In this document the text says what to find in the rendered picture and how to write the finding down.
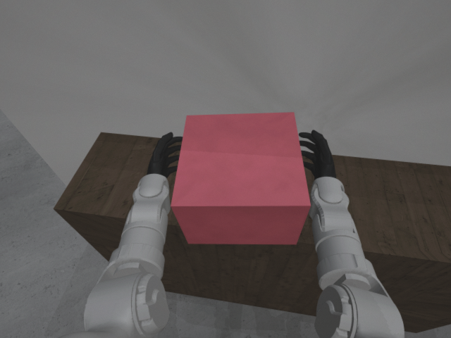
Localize robot right upper arm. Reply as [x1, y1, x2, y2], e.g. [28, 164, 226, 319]
[314, 283, 404, 338]

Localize robot left upper arm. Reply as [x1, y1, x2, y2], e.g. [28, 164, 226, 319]
[59, 271, 169, 338]

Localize right robot forearm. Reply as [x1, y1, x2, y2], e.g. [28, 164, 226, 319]
[309, 177, 404, 327]

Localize carton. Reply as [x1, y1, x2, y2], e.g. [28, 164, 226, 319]
[171, 112, 311, 244]

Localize left robot forearm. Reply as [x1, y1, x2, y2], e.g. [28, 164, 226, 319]
[84, 174, 171, 331]

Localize pedestal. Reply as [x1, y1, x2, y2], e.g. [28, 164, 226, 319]
[54, 132, 451, 333]

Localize left robot hand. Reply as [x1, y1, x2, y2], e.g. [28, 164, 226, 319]
[147, 132, 183, 178]

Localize right robot hand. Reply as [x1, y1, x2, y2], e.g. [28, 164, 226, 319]
[299, 130, 336, 180]

